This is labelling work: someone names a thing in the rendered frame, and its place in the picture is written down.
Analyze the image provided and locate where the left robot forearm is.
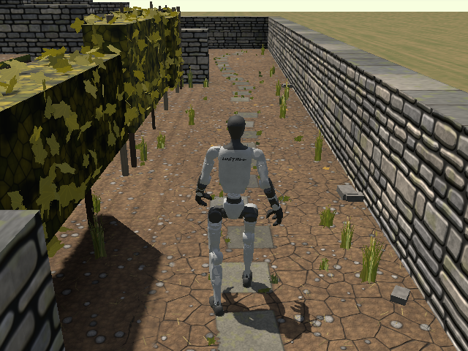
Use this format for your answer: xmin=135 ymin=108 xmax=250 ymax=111
xmin=196 ymin=173 xmax=207 ymax=196

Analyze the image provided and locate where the left robot upper arm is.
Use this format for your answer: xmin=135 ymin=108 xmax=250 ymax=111
xmin=200 ymin=146 xmax=221 ymax=185

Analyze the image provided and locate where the left robot foot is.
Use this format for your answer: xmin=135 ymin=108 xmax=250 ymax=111
xmin=209 ymin=296 xmax=224 ymax=316

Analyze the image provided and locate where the robot right hand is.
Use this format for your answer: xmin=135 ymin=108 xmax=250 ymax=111
xmin=266 ymin=207 xmax=283 ymax=226

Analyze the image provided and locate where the robot head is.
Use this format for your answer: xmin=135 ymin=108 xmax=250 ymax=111
xmin=223 ymin=115 xmax=248 ymax=150

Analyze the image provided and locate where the right robot upper arm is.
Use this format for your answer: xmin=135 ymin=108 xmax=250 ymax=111
xmin=251 ymin=148 xmax=271 ymax=189

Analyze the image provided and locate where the robot left hand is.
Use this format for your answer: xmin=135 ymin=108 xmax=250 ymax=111
xmin=195 ymin=193 xmax=212 ymax=206

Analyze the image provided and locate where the right robot forearm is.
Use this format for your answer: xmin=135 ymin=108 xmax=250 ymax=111
xmin=264 ymin=178 xmax=281 ymax=211

